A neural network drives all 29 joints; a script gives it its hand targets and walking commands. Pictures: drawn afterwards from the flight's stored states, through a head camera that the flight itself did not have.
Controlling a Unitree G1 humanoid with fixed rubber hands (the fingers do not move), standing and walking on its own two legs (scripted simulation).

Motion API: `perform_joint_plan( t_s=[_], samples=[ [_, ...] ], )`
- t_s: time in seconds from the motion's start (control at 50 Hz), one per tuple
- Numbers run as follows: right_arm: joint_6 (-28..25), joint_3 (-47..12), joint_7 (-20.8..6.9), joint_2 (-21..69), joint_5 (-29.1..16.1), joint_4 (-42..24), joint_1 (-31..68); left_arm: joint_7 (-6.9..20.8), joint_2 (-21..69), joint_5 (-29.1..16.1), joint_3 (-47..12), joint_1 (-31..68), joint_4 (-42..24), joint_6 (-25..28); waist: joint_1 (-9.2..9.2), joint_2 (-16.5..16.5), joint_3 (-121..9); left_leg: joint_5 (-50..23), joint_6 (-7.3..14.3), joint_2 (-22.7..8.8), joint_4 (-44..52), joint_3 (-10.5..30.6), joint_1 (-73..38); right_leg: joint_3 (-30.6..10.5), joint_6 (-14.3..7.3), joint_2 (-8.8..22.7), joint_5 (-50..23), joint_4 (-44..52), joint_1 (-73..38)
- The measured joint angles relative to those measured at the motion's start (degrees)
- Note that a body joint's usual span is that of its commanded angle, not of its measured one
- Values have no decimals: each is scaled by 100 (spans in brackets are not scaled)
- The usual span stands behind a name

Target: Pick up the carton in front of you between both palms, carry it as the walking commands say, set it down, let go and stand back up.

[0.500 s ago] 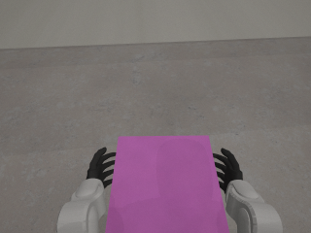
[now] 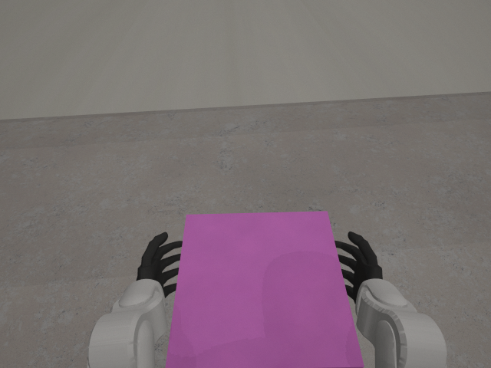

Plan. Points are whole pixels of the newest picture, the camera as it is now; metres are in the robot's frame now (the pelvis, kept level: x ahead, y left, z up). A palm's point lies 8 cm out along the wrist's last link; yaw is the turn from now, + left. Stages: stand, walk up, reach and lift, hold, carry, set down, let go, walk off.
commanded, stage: carry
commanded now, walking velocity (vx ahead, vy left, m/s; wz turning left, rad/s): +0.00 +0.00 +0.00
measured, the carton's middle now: (258, 309) +0.23 +0.00 +0.01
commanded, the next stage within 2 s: hold in 1.44 s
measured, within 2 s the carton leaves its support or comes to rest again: neither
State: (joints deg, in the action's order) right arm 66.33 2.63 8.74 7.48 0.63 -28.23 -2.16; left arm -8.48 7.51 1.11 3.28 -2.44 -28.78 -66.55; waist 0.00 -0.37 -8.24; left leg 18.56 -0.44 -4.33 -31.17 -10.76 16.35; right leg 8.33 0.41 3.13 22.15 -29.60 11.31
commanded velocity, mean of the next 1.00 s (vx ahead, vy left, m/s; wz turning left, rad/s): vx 0.00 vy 0.00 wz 0.00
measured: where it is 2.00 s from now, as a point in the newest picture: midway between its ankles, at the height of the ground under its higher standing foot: outside the picture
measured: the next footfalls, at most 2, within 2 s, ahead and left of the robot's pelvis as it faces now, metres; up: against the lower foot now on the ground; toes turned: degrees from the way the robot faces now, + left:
none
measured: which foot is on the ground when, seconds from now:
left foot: down 0.00-1.00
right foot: down 0.00-1.00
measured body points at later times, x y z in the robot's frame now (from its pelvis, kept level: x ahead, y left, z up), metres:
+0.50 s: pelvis -0.04 +0.00 +0.00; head -0.06 +0.00 +0.45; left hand +0.24 +0.16 +0.06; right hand +0.24 -0.15 +0.06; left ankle -0.03 +0.11 -0.73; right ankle -0.08 -0.10 -0.73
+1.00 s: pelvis -0.06 +0.00 +0.00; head -0.06 +0.00 +0.45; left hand +0.25 +0.15 +0.04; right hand +0.25 -0.15 +0.04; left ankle -0.03 +0.11 -0.73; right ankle -0.08 -0.10 -0.73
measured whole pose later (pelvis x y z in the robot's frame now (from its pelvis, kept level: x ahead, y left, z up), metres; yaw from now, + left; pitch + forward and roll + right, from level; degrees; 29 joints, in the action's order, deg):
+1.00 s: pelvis -0.06 +0.00 +0.00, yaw +0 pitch +2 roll +0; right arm 40.6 10.2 1.8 8.4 13.1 8.4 13.9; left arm -1.9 8.4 13.5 10.8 13.7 8.1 -40.8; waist 0.5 -0.3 -3.2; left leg 12.5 0.5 -4.5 -29.1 -10.6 18.3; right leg 9.0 -0.4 3.2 17.5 -29.7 14.2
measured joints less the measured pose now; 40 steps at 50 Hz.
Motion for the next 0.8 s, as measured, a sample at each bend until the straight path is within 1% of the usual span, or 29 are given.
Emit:
perform_joint_plan(
  t_s=[0.1, 0.16, 0.26, 0.38, 0.48, 0.56, 0.74, 0.8],
  samples=[
    [-50, -11, -23, 2, 35, -17, -26, 45, 0, 34, -20, -1, 22, 63, 25, -16, 63, 22, 6, -2, -44, 1, 0, 14, -11, 13, 37, -46, 0],
    [-66, -19, -57, 0, 118, 112, -18, 90, -3, 114, -27, 16, 168, 86, 38, -15, 64, 16, 11, -6, -48, 1, -25, 20, -12, 14, 29, -49, -25],
    [-177, 7, -181, -14, 310, 603, 128, 201, -17, 310, -7, 159, 661, 200, 43, -9, 99, -53, 24, -12, -8, -1, -84, 27, -17, 8, -44, -6, -85],
    [-519, 78, -296, -27, 509, 1255, 432, 301, -30, 514, 78, 440, 1281, 534, 24, -1, 197, -209, 48, -8, 101, -1, -110, 39, -29, 1, -188, 77, -101],
    [-886, 176, -445, -23, 678, 1845, 682, 413, -27, 684, 164, 681, 1844, 883, 4, 7, 253, -337, 67, -2, 187, -2, -100, 46, -36, 1, -299, 129, -76],
    [-1244, 286, -538, -9, 872, 2428, 903, 494, -14, 873, 263, 914, 2437, 1235, -1, 15, 302, -426, 80, 2, 235, 2, -75, 54, -42, 2, -372, 150, -41],
    [-2297, 682, -687, 65, 1276, 3784, 1461, 660, 64, 1275, 680, 1500, 3823, 2295, 22, 22, 450, -583, 103, 1, 285, 13, 45, 65, -64, 1, -493, 138, 102],
    [-2603, 783, -700, 85, 1331, 4015, 1561, 671, 85, 1315, 786, 1604, 4068, 2610, 31, 20, 494, -607, 106, -1, 278, 16, 90, 66, -70, 3, -506, 112, 154]
  ],
)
